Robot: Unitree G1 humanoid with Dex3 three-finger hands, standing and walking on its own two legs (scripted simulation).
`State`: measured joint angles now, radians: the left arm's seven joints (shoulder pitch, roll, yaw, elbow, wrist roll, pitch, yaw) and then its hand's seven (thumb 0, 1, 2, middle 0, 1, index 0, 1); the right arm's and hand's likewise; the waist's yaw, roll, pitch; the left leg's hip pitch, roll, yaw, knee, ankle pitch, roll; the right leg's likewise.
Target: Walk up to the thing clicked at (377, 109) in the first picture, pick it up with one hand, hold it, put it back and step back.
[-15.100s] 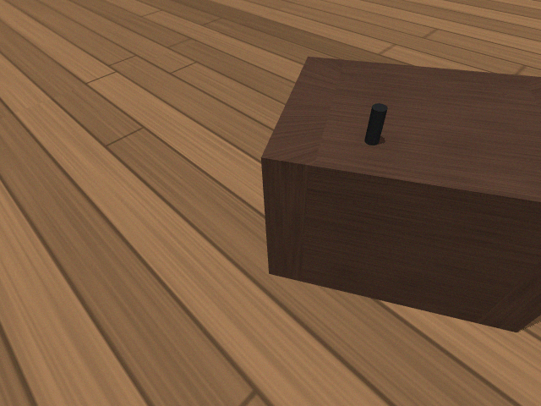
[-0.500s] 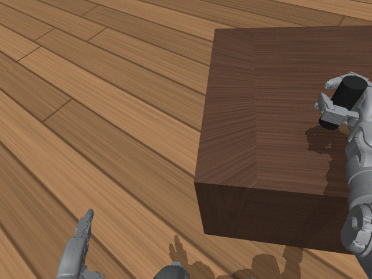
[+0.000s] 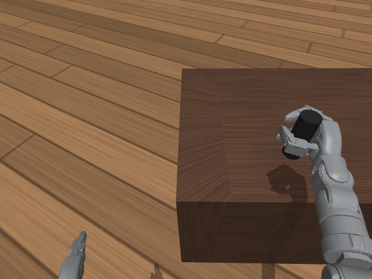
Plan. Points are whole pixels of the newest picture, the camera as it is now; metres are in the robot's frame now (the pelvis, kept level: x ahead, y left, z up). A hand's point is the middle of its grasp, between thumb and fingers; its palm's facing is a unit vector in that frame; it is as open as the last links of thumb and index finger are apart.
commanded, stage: lift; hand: right
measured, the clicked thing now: (300, 136) +0.40 -0.20 +0.11
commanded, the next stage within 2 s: hold in 0.64 s
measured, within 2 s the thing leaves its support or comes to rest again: neither
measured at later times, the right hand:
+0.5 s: hand (305, 142) +0.35 -0.18 +0.16, palm faces +0.16 +0.99 +0.00, open 5.1 cm
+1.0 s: hand (310, 144) +0.33 -0.18 +0.18, palm faces +0.16 +0.99 -0.01, open 5.1 cm
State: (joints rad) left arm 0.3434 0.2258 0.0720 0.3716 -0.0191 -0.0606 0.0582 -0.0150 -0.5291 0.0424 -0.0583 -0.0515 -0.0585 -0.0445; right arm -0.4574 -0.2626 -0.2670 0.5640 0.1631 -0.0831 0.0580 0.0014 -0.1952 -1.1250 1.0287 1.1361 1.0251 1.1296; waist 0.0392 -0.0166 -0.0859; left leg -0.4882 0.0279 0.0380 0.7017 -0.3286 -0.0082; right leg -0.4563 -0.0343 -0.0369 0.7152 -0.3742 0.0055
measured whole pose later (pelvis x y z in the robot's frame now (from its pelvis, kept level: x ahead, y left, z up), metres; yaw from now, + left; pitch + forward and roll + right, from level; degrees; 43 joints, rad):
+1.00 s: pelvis -0.01 +0.00 +0.02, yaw -1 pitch -2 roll +0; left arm 0.25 0.21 0.10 0.60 -0.02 -0.11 0.08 -0.02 -0.52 0.04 -0.06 -0.05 -0.06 -0.04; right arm -0.20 -0.21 -0.21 0.04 0.20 0.21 0.01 0.00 -0.19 -1.13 1.03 1.13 1.03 1.13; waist 0.00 -0.04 -0.02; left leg -0.23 0.03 0.05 0.50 -0.24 -0.01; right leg -0.20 -0.02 -0.03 0.50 -0.27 0.01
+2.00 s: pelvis +0.01 +0.00 +0.02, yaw -1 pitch -2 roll +0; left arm 0.24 0.22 0.12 0.65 -0.03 -0.12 0.06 -0.02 -0.53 0.05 -0.06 -0.06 -0.06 -0.05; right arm -0.19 -0.22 -0.23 -0.06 0.20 0.31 0.00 0.00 -0.19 -1.13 1.03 1.13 1.03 1.14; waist -0.01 -0.04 -0.02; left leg -0.18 0.03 0.06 0.46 -0.24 -0.01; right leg -0.15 -0.02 -0.02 0.46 -0.28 0.01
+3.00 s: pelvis +0.00 +0.01 +0.02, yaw -1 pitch -2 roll +0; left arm 0.23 0.22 0.11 0.63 -0.02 -0.14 0.07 -0.02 -0.53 0.05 -0.06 -0.06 -0.06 -0.05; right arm -0.21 -0.20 -0.23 -0.03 0.20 0.32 -0.01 0.00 -0.19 -1.14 1.03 1.13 1.03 1.13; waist 0.01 -0.04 -0.03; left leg -0.18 0.02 0.05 0.46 -0.23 0.00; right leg -0.15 -0.03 -0.03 0.46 -0.26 0.01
